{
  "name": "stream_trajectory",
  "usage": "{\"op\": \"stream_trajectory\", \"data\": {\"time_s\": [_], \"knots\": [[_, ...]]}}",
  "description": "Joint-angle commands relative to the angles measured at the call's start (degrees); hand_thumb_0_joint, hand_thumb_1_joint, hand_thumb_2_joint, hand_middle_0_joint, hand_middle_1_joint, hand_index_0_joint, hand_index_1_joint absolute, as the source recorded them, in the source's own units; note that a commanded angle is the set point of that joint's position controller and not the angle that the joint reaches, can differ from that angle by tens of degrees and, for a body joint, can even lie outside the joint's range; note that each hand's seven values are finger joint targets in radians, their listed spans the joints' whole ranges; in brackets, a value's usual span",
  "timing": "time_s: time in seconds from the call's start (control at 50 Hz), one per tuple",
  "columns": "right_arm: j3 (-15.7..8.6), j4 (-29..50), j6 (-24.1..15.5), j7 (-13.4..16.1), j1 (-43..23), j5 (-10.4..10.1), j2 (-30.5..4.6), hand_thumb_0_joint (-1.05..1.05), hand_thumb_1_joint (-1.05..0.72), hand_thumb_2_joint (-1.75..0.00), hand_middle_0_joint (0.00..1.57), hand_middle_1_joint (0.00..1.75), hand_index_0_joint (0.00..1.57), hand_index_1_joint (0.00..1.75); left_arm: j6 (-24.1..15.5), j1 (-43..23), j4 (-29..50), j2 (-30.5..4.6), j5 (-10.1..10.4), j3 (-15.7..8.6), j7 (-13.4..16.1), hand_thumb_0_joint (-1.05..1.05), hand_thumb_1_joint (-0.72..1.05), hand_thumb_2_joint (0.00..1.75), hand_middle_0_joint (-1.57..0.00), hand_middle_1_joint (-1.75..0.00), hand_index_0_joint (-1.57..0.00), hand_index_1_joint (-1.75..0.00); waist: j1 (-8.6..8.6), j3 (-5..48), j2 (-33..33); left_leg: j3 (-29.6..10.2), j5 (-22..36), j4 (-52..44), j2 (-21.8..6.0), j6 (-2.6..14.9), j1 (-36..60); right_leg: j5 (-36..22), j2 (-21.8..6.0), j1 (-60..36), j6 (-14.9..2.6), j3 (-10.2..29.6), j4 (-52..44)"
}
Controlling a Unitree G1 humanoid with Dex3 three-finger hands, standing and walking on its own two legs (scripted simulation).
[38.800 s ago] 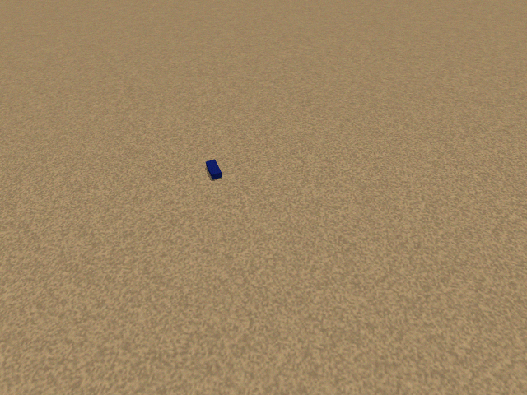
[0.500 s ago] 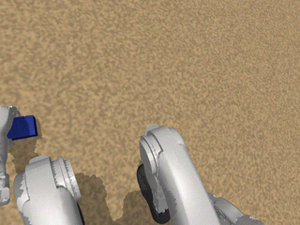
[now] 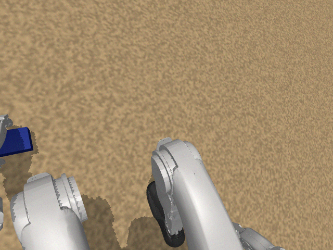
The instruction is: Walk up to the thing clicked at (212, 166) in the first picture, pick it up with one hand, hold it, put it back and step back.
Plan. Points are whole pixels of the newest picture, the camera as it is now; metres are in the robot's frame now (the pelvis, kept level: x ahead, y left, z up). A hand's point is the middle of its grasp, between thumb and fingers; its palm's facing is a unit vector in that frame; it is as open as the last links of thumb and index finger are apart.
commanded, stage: open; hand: left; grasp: from above
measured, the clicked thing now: (0, 144) +0.41 +0.28 -0.27
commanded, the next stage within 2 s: withdraw in 0.54 s
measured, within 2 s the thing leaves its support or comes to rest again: neither
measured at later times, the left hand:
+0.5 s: hand out of the picture +0.39 +0.30 -0.24, palm faces -0.48 -0.15 -0.87, open 12.9 cm
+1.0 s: hand out of the picture +0.44 +0.32 -0.17, palm faces -0.18 -0.12 -0.98, open 13.6 cm
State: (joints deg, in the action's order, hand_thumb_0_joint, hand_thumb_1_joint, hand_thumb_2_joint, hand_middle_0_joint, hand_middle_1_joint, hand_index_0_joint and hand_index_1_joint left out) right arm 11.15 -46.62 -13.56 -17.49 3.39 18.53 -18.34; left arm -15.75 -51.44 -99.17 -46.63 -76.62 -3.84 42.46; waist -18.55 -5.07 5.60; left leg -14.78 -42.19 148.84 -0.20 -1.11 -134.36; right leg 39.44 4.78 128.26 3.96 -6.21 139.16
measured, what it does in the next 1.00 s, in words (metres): stands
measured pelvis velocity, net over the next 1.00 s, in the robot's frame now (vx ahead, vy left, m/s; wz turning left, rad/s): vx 0.00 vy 0.00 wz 0.01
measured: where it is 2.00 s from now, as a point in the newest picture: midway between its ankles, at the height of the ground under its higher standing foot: (129, 247)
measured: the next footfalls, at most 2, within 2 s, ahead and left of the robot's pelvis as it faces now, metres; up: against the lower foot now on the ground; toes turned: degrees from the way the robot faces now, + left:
none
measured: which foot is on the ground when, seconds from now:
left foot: down 0.00-1.00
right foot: down 0.00-1.00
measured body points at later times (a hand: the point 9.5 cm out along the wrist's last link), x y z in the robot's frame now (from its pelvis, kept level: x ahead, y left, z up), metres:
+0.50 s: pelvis +0.00 +0.00 +0.00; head +0.24 +0.12 +0.36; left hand +0.42 +0.31 -0.19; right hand +0.07 -0.25 -0.07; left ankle +0.06 +0.13 -0.26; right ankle +0.11 -0.13 -0.26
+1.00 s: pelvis +0.00 +0.00 +0.01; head +0.22 +0.11 +0.39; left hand +0.44 +0.32 -0.11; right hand +0.07 -0.26 -0.07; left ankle +0.06 +0.13 -0.26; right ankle +0.11 -0.13 -0.26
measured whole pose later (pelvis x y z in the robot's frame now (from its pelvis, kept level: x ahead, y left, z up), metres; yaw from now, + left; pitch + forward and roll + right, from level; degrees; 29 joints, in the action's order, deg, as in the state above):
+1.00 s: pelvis +0.00 +0.00 +0.01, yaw +1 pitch +31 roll -12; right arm 6.3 -46.1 -13.6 -21.2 7.2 13.0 -18.2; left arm -5.0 -47.6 -81.3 -40.8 -68.5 -9.3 40.4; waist -15.7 1.7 1.5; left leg -13.6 -42.5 145.4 -0.4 -1.7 -134.9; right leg 39.8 3.9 129.5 3.0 -5.7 136.9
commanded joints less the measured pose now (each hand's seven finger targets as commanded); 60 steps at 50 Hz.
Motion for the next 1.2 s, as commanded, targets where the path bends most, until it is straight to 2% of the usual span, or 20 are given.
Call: {"op": "stream_trajectory", "data": {"time_s": [0.0, 0.04, 0.1, 0.12, 0.14, 0.38, 0.44, 0.52, 0.66, 0.68, 0.7, 0.8, 0.84, 0.86, 0.92, 0.98, 1.04, 1.08, 1.12, 1.18], "knots": [[-4.71, 0.65, -0.68, 0.41, 7.44, -0.52, -18.12, 0.00, -0.89, -0.90, 0.20, 0.30, 0.20, 0.30, 0.98, -14.66, 4.92, -9.98, 1.11, 0.27, 2.89, 0.00, -0.11, 0.66, -0.45, -0.57, -0.43, -0.59, -1.84, 33.27, -24.80, 7.06, 9.28, -17.16, -0.93, 1.40, 25.66, -12.14, 1.50, -15.84, -5.16, -8.79, -12.36], [-4.76, 0.53, -1.20, -0.05, 7.70, -0.85, -18.24, 0.00, -0.89, -0.90, 0.20, 0.30, 0.20, 0.30, 1.49, -15.28, 4.62, -9.43, 1.06, 0.69, 2.70, 0.00, -0.15, 0.68, -0.40, -0.62, -0.39, -0.63, -2.26, 32.67, -24.52, 6.85, 9.38, -17.06, -0.95, 1.22, 26.11, -12.52, 1.20, -15.44, -5.08, -8.95, -11.65], [-5.16, 1.46, -1.57, -0.22, 8.03, -0.88, -19.12, 0.00, -0.89, -0.90, 0.20, 0.30, 0.20, 0.30, 2.03, -15.60, 5.24, -13.32, 1.04, -3.31, 2.72, 0.00, -0.21, 0.74, -0.37, -0.65, -0.35, -0.67, -2.27, 34.00, -25.31, 6.21, 12.12, -17.16, -1.05, 1.00, 27.46, -14.82, 0.81, -16.09, -4.96, -9.31, -10.77], [-5.27, 1.70, -1.82, -0.51, 7.45, -0.94, -18.79, 0.00, -0.89, -0.90, 0.20, 0.30, 0.20, 0.30, 2.16, -15.69, 5.34, -11.07, 0.73, -1.66, 2.26, 0.00, -0.21, 0.74, -0.36, -0.66, -0.34, -0.68, -2.49, 33.64, -26.39, 6.22, 12.71, -17.41, -1.05, 0.69, 28.42, -15.21, 0.69, -15.67, -4.96, -9.24, -10.24], [-5.04, 1.19, -1.58, -0.58, 8.09, -0.69, -18.55, 0.00, -0.89, -0.90, 0.20, 0.30, 0.20, 0.30, 2.26, -14.68, 4.10, -13.02, 0.66, -3.63, 2.31, 0.00, -0.22, 0.75, -0.34, -0.68, -0.33, -0.69, -2.34, 34.47, -26.89, 6.28, 13.22, -17.54, -1.22, 0.76, 28.51, -15.70, 1.12, -16.68, -4.98, -9.31, -10.50], [-3.97, 2.01, -1.34, -0.44, 8.49, -1.17, -17.62, 0.00, -0.89, -0.90, 0.20, 0.30, 0.20, 0.30, -0.59, -14.60, 6.16, -12.94, 2.53, -2.13, -2.79, 0.00, -0.35, 0.87, -0.24, -0.79, -0.21, -0.81, -2.29, 34.80, -25.66, 6.85, 12.37, -16.36, -0.94, 1.25, 26.98, -15.35, 1.12, -19.89, -4.85, -8.93, -11.86], [-3.30, 2.29, -0.96, -0.41, 9.01, -0.94, -17.37, 0.00, -0.88, -0.90, 0.20, 0.30, 0.20, 0.30, -2.03, -14.87, 6.56, -11.81, 2.09, -1.09, -2.66, 0.00, -0.36, 0.88, -0.20, -0.81, -0.18, -0.82, -3.19, 34.12, -25.11, 6.86, 13.23, -15.81, -0.94, 1.22, 27.09, -16.11, 0.98, -19.40, -4.75, -9.53, -11.35], [-3.60, 2.07, -0.12, 0.36, 8.49, -0.99, -17.80, 0.00, -0.88, -0.90, 0.20, 0.30, 0.20, 0.30, -3.21, -13.71, 7.83, -13.62, 0.91, -2.39, -0.47, 0.00, -0.36, 0.88, -0.18, -0.85, -0.17, -0.85, -2.01, 35.22, -26.57, 6.82, 13.37, -16.83, -1.18, 1.04, 27.85, -15.81, 1.52, -19.82, -5.08, -9.17, -11.69], [-4.27, 1.91, -0.57, 0.51, 7.28, -0.43, -18.58, 0.00, -0.89, -0.90, 0.20, 0.30, 0.20, 0.30, -1.16, -13.75, 5.49, -12.52, -0.50, -1.39, 3.14, 0.00, -0.38, 0.88, -0.16, -0.92, -0.19, -0.90, -2.60, 32.15, -24.03, 6.76, 9.48, -17.32, -1.16, 1.15, 25.76, -12.09, 1.68, -16.79, -5.11, -9.30, -12.67], [-3.99, 1.41, -0.64, 0.50, 7.53, -0.63, -18.27, 0.00, -0.90, -0.90, 0.20, 0.30, 0.20, 0.30, -0.27, -13.57, 3.61, -10.76, -0.37, 0.31, 3.54, 0.00, -0.39, 0.88, -0.15, -0.93, -0.18, -0.90, -2.55, 30.34, -23.89, 6.95, 7.77, -17.44, -1.09, 1.30, 24.80, -10.59, 1.54, -15.85, -5.16, -8.73, -13.28], [-4.58, 2.18, -1.22, 0.25, 7.67, -0.57, -18.90, 0.00, -0.89, -0.90, 0.20, 0.30, 0.20, 0.30, 0.15, -14.67, 5.89, -12.94, -0.10, -1.45, 4.06, 0.00, -0.39, 0.88, -0.15, -0.93, -0.17, -0.90, -2.76, 31.37, -22.82, 6.68, 8.09, -17.02, -1.21, 1.37, 25.30, -10.90, 1.24, -16.20, -4.87, -9.09, -13.13], [-5.80, 1.46, -2.50, -1.43, 7.92, -1.75, -18.26, 0.00, -0.89, -0.90, 0.20, 0.30, 0.20, 0.30, 5.35, -18.75, 10.07, -12.19, 2.24, -2.79, 6.36, 0.00, -0.43, 0.91, -0.12, -0.94, -0.14, -0.92, -0.72, 36.46, -29.19, 6.44, 9.14, -19.02, -1.56, 0.55, 29.97, -12.68, 0.89, -15.41, -5.26, -8.24, -12.16], [-6.98, 1.85, -2.82, -2.22, 8.34, -2.77, -17.89, 0.00, -0.89, -0.90, 0.20, 0.30, 0.20, 0.30, 7.12, -21.19, 17.23, -13.91, 4.42, -5.59, 6.18, 0.00, -0.43, 0.92, -0.11, -0.95, -0.14, -0.93, 0.99, 41.34, -33.55, 7.18, 10.85, -19.27, -1.45, 0.32, 32.06, -14.11, 0.44, -15.39, -5.33, -7.70, -12.13], [-7.60, 2.91, -2.65, -2.65, 9.36, -3.42, -17.67, 0.00, -0.89, -0.90, 0.20, 0.30, 0.20, 0.30, 8.00, -18.43, 21.93, -15.80, 5.75, -9.01, 5.69, 0.00, -0.45, 0.93, -0.10, -0.96, -0.12, -0.94, 3.52, 46.80, -37.13, 7.45, 13.63, -20.21, -1.44, -0.01, 35.41, -16.16, 0.35, -17.22, -5.66, -7.53, -11.80], [-10.13, 2.69, -1.08, -3.33, 8.71, -6.27, -16.47, 0.00, -0.90, -0.90, 0.20, 0.30, 0.20, 0.30, 11.67, -12.36, 28.12, -11.02, 9.19, -7.35, 0.98, 0.00, -0.50, 0.97, -0.09, -0.97, -0.09, -0.97, 6.69, 53.07, -40.30, 9.59, 15.95, -23.03, -0.84, -0.19, 37.60, -17.56, 0.36, -17.82, -6.24, -6.39, -12.77], [-13.46, 2.81, 2.15, -2.62, 9.12, -10.39, -15.99, 0.00, -0.90, -0.91, 0.20, 0.30, 0.20, 0.30, 15.07, -6.43, 33.48, -5.97, 12.30, -3.84, -7.08, 0.00, -0.48, 0.96, -0.14, -0.95, -0.13, -0.96, 10.00, 55.19, -39.87, 10.70, 17.25, -26.68, -0.41, -0.24, 38.19, -17.39, -0.01, -16.75, -6.72, -4.57, -14.48], [-15.62, 2.44, 5.55, -1.30, 13.02, -12.52, -14.64, 0.00, -0.90, -0.91, 0.20, 0.30, 0.20, 0.30, 17.29, -6.11, 34.24, 3.40, 14.30, 3.17, -16.30, 0.00, -0.43, 0.94, -0.18, -0.92, -0.16, -0.93, 6.24, 47.25, -26.18, 11.05, 15.48, -27.52, -0.41, 1.41, 32.63, -16.78, 0.53, -18.35, -6.27, -3.17, -19.59], [-15.92, 3.83, 7.51, 0.03, 14.89, -13.28, -14.19, 0.00, -0.90, -0.91, 0.20, 0.30, 0.20, 0.30, 17.15, -5.75, 33.36, 5.83, 16.17, 6.15, -21.55, 0.00, -0.43, 0.94, -0.18, -0.92, -0.16, -0.93, 3.80, 42.77, -15.40, 11.08, 13.76, -27.53, 0.00, 2.88, 26.84, -16.79, 0.58, -22.32, -5.65, -2.39, -22.90], [-15.99, 5.25, 8.35, 1.38, 15.28, -13.98, -13.90, 0.00, -0.90, -0.90, 0.20, 0.30, 0.20, 0.30, 15.65, -6.32, 34.22, 7.69, 19.39, 8.40, -26.12, 0.00, -0.43, 0.94, -0.17, -0.93, -0.16, -0.94, 3.42, 38.95, -9.28, 10.97, 10.94, -28.60, 0.43, 3.57, 24.05, -14.29, -0.13, -24.67, -5.34, -1.60, -25.66], [-15.64, 6.52, 9.02, 3.79, 15.01, -14.39, -13.44, 0.00, -0.90, -0.90, 0.20, 0.30, 0.20, 0.30, 12.51, -7.16, 33.97, 7.16, 20.09, 9.13, -31.03, 0.00, -0.42, 0.94, -0.16, -0.94, -0.16, -0.95, 4.98, 37.60, -5.68, 11.00, 8.26, -30.23, 1.03, 3.39, 24.29, -9.53, -0.92, -26.17, -5.92, -1.17, -27.43]]}}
